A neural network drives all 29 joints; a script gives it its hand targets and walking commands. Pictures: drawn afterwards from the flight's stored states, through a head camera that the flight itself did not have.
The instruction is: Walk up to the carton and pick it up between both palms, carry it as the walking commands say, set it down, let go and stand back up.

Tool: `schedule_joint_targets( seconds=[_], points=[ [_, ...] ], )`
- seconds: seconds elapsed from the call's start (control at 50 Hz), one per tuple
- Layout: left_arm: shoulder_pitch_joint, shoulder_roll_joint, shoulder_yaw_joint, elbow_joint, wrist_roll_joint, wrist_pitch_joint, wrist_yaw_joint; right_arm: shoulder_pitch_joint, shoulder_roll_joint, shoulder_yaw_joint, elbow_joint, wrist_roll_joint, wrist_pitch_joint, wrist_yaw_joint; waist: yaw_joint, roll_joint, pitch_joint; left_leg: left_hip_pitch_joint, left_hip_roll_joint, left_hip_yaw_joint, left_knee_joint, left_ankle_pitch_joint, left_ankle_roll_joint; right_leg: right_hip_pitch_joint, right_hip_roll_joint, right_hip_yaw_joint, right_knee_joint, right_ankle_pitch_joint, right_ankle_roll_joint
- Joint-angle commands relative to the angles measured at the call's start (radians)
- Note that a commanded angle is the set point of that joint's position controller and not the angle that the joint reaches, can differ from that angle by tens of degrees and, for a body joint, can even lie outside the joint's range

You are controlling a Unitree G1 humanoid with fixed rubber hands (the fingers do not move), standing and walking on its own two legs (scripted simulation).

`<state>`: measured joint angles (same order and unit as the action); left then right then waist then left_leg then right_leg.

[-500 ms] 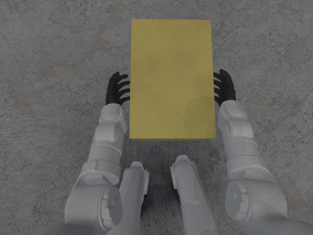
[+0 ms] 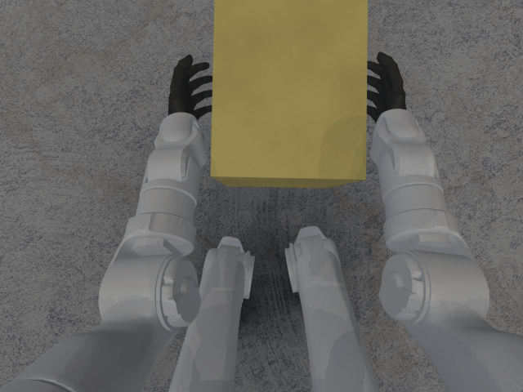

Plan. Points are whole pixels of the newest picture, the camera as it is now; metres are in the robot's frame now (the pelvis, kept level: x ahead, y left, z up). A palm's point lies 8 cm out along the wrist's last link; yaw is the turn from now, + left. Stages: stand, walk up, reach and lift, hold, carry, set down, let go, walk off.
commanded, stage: set down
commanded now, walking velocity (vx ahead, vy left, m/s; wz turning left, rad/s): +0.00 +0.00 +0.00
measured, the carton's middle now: (282, 94) +0.53 -0.05 -0.17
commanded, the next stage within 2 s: none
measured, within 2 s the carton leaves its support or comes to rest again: rests again in 1.94 s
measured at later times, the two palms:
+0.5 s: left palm (201, 119) +0.51 +0.09 -0.18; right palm (370, 112) +0.49 -0.20 -0.19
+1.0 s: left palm (211, 123) +0.52 +0.09 -0.27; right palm (356, 116) +0.52 -0.20 -0.28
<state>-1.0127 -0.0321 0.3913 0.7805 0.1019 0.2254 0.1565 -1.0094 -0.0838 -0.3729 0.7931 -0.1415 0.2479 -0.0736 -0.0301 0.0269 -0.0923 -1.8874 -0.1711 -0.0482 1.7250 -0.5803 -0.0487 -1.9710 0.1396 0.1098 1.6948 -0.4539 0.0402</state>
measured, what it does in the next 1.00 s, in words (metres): lowers itself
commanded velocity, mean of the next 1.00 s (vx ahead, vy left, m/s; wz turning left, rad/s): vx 0.00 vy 0.00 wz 0.00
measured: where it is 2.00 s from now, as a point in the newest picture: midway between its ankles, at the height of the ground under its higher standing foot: (272, 304)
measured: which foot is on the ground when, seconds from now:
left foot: down 0.00-1.00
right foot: down 0.00-1.00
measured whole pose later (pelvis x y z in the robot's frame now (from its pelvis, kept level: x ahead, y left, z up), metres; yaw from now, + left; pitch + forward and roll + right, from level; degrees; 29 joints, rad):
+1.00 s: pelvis -0.02 -0.01 -0.10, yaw +2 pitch +36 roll +4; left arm -1.41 0.11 0.32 0.84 0.01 0.22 0.21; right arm -1.41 -0.28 -0.26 0.88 0.00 0.25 -0.10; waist -0.06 0.02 0.42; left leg -2.06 -0.20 -0.02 2.08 -0.65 -0.08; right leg -2.16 0.13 0.07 2.06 -0.51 0.03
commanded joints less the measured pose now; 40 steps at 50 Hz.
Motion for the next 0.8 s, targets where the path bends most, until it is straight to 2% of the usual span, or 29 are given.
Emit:
schedule_joint_targets(
  seconds=[0.0, 0.02, 0.04, 0.06, 0.08, 0.1, 0.12, 0.14, 0.16, 0.2, 0.24, 0.3, 0.32, 0.34, 0.4, 0.48, 0.5, 0.54, 0.56, 0.58, 0.6, 0.62, 0.64, 0.66, 0.68, 0.7, 0.72, 0.76, 0.78],
  points=[
    [-0.725, -0.877, -0.421, -0.039, -0.057, -0.045, -0.196, -0.668, 0.986, 0.434, -0.051, 0.08, -0.03, 0.185, -0.027, -0.093, -0.999, 0.305, -0.052, 0.103, -0.133, 0.178, 0.029, 0.762, 0.02, -0.142, -0.119, 0.251, 0.007],
    [-0.727, -0.877, -0.426, -0.051, -0.063, -0.052, -0.196, -0.702, 0.967, 0.447, -0.091, 0.082, -0.035, 0.185, -0.031, -0.114, -1.071, 0.308, -0.056, 0.102, -0.109, 0.213, 0.03, 0.769, 0.026, -0.155, -0.098, 0.28, 0.012],
    [-0.71, -0.907, -0.43, -0.046, -0.061, -0.047, -0.194, -0.672, 0.964, 0.446, -0.07, 0.091, -0.037, 0.192, -0.021, -0.061, -1.056, 0.332, -0.055, 0.103, -0.111, 0.245, 0.022, 0.744, 0.025, -0.146, -0.084, 0.306, 0.0],
    [-0.752, -0.9, -0.449, -0.086, -0.074, -0.057, -0.192, -0.714, 0.981, 0.474, -0.108, 0.107, -0.042, 0.194, -0.023, -0.091, -1.102, 0.337, -0.055, 0.101, -0.094, 0.283, 0.023, 0.743, 0.028, -0.151, -0.072, 0.34, 0.007],
    [-0.743, -0.873, -0.437, -0.082, -0.075, -0.061, -0.184, -0.728, 0.958, 0.48, -0.113, 0.122, -0.045, 0.193, 0.007, -0.064, -1.131, 0.33, -0.056, 0.109, -0.081, 0.289, 0.022, 0.752, 0.026, -0.143, -0.055, 0.353, 0.006],
    [-0.768, -0.894, -0.471, -0.113, -0.091, -0.063, -0.181, -0.745, 0.969, 0.5, -0.151, 0.142, -0.051, 0.198, -0.016, -0.068, -1.186, 0.366, -0.057, 0.094, -0.071, 0.34, 0.021, 0.747, 0.027, -0.153, -0.035, 0.398, 0.006],
    [-0.785, -0.873, -0.485, -0.136, -0.106, -0.064, -0.179, -0.765, 0.956, 0.517, -0.165, 0.156, -0.051, 0.193, -0.007, -0.056, -1.21, 0.366, -0.055, 0.104, -0.052, 0.35, 0.02, 0.762, 0.026, -0.141, -0.032, 0.404, 0.006],
    [-0.779, -0.866, -0.47, -0.107, -0.104, -0.061, -0.176, -0.738, 0.947, 0.499, -0.112, 0.136, -0.044, 0.193, -0.028, -0.091, -1.16, 0.34, -0.059, 0.101, -0.054, 0.33, 0.019, 0.738, 0.028, -0.157, -0.028, 0.389, 0.01],
    [-0.755, -0.849, -0.449, -0.098, -0.092, -0.06, -0.173, -0.731, 0.946, 0.495, -0.109, 0.139, -0.042, 0.192, -0.011, -0.083, -1.108, 0.324, -0.055, 0.103, -0.049, 0.322, 0.022, 0.724, 0.022, -0.142, -0.031, 0.381, 0.009],
    [-0.775, -0.89, -0.475, -0.102, -0.103, -0.058, -0.177, -0.736, 0.948, 0.498, -0.119, 0.131, -0.047, 0.192, -0.048, -0.111, -1.134, 0.33, -0.059, 0.096, -0.037, 0.312, 0.022, 0.712, 0.023, -0.16, -0.013, 0.375, 0.011],
    [-0.779, -0.867, -0.475, -0.083, -0.09, -0.054, -0.173, -0.755, 0.925, 0.488, -0.107, 0.14, -0.046, 0.192, -0.034, -0.069, -1.139, 0.331, -0.059, 0.107, -0.018, 0.302, 0.018, 0.681, 0.023, -0.156, -0.001, 0.356, 0.009],
    [-0.82, -0.843, -0.458, -0.083, -0.1, -0.055, -0.17, -0.773, 0.901, 0.473, -0.08, 0.14, -0.039, 0.198, -0.036, -0.071, -1.098, 0.297, -0.053, 0.101, -0.007, 0.275, 0.015, 0.646, 0.017, -0.16, 0.023, 0.336, 0.007],
    [-0.848, -0.826, -0.455, -0.104, -0.102, -0.056, -0.172, -0.802, 0.899, 0.481, -0.096, 0.156, -0.041, 0.199, -0.021, -0.077, -1.104, 0.263, -0.056, 0.115, 0.01, 0.271, 0.016, 0.664, 0.013, -0.158, 0.026, 0.344, 0.005],
    [-0.86, -0.835, -0.457, -0.1, -0.107, -0.058, -0.171, -0.789, 0.904, 0.475, -0.084, 0.147, -0.038, 0.2, -0.041, -0.085, -1.079, 0.266, -0.054, 0.107, 0.006, 0.264, 0.019, 0.649, 0.016, -0.162, 0.034, 0.34, 0.007],
    [-0.889, -0.811, -0.458, -0.089, -0.107, -0.056, -0.168, -0.826, 0.865, 0.446, -0.066, 0.147, -0.044, 0.2, -0.044, -0.03, -1.075, 0.246, -0.053, 0.112, 0.036, 0.25, 0.014, 0.618, 0.008, -0.146, 0.059, 0.325, -0.005],
    [-0.913, -0.81, -0.475, -0.117, -0.123, -0.058, -0.166, -0.842, 0.841, 0.451, -0.073, 0.15, -0.043, 0.206, -0.066, -0.042, -1.127, 0.269, -0.052, 0.115, 0.074, 0.281, 0.007, 0.627, 0.008, -0.163, 0.097, 0.356, 0.001],
    [-0.948, -0.807, -0.484, -0.114, -0.133, -0.055, -0.163, -0.849, 0.85, 0.454, -0.077, 0.159, -0.042, 0.204, -0.062, -0.017, -1.145, 0.297, -0.048, 0.12, 0.086, 0.281, 0.011, 0.628, 0.005, -0.153, 0.103, 0.349, -0.006],
    [-0.98, -0.796, -0.47, -0.115, -0.129, -0.05, -0.166, -0.87, 0.849, 0.445, -0.049, 0.162, -0.032, 0.214, -0.063, -0.043, -1.106, 0.274, -0.048, 0.116, 0.085, 0.256, 0.013, 0.606, 0.0, -0.165, 0.117, 0.323, -0.002],
    [-0.945, -0.776, -0.445, -0.061, -0.118, -0.046, -0.166, -0.895, 0.818, 0.439, -0.034, 0.16, -0.032, 0.216, -0.053, -0.048, -1.047, 0.235, -0.046, 0.116, 0.091, 0.234, 0.012, 0.583, -0.003, -0.166, 0.119, 0.302, -0.001],
    [-0.973, -0.789, -0.45, -0.087, -0.119, -0.044, -0.165, -0.899, 0.827, 0.436, -0.049, 0.16, -0.031, 0.221, -0.066, -0.038, -1.06, 0.251, -0.046, 0.117, 0.09, 0.244, 0.012, 0.571, -0.003, -0.173, 0.128, 0.312, -0.001],
    [-0.989, -0.791, -0.458, -0.097, -0.123, -0.045, -0.166, -0.907, 0.837, 0.439, -0.054, 0.173, -0.033, 0.22, -0.052, -0.022, -1.107, 0.281, -0.044, 0.118, 0.106, 0.265, 0.015, 0.591, -0.003, -0.159, 0.137, 0.328, -0.004],
    [-0.989, -0.781, -0.461, -0.112, -0.139, -0.05, -0.164, -0.93, 0.821, 0.457, -0.078, 0.177, -0.036, 0.22, -0.051, -0.061, -1.105, 0.253, -0.045, 0.11, 0.115, 0.291, 0.016, 0.577, -0.007, -0.165, 0.151, 0.351, -0.003],
    [-0.99, -0.783, -0.454, -0.09, -0.131, -0.047, -0.164, -0.931, 0.818, 0.444, -0.059, 0.182, -0.036, 0.222, -0.053, -0.025, -1.127, 0.287, -0.042, 0.118, 0.12, 0.289, 0.016, 0.597, -0.007, -0.164, 0.161, 0.348, -0.007],
    [-1.008, -0.779, -0.465, -0.091, -0.141, -0.049, -0.164, -0.909, 0.817, 0.434, -0.038, 0.166, -0.032, 0.221, -0.074, -0.036, -1.1, 0.255, -0.044, 0.115, 0.127, 0.279, 0.012, 0.572, -0.007, -0.166, 0.164, 0.347, -0.007],
    [-0.986, -0.78, -0.437, -0.072, -0.128, -0.049, -0.169, -0.93, 0.812, 0.451, -0.042, 0.177, -0.03, 0.221, -0.042, -0.052, -1.089, 0.216, -0.048, 0.131, 0.144, 0.28, 0.014, 0.615, -0.008, -0.156, 0.165, 0.359, -0.003],
    [-1.011, -0.77, -0.461, -0.091, -0.144, -0.056, -0.167, -0.933, 0.809, 0.457, -0.053, 0.185, -0.037, 0.221, -0.052, -0.049, -1.111, 0.233, -0.047, 0.123, 0.15, 0.271, 0.015, 0.608, -0.009, -0.158, 0.174, 0.356, -0.005],
    [-1.021, -0.754, -0.455, -0.095, -0.151, -0.057, -0.166, -0.961, 0.804, 0.46, -0.069, 0.182, -0.036, 0.22, -0.058, -0.094, -1.148, 0.246, -0.044, 0.117, 0.155, 0.289, 0.019, 0.628, -0.009, -0.17, 0.19, 0.374, 0.001],
    [-1.017, -0.729, -0.459, -0.085, -0.148, -0.054, -0.165, -0.972, 0.798, 0.473, -0.079, 0.202, -0.038, 0.223, -0.034, -0.06, -1.136, 0.256, -0.042, 0.126, 0.17, 0.312, 0.019, 0.609, -0.012, -0.161, 0.201, 0.386, 0.001],
    [-1.043, -0.741, -0.453, -0.092, -0.148, -0.055, -0.174, -0.946, 0.792, 0.455, -0.026, 0.186, -0.031, 0.225, -0.046, -0.054, -1.075, 0.185, -0.044, 0.136, 0.178, 0.263, 0.017, 0.596, -0.015, -0.146, 0.191, 0.357, -0.008]
  ],
)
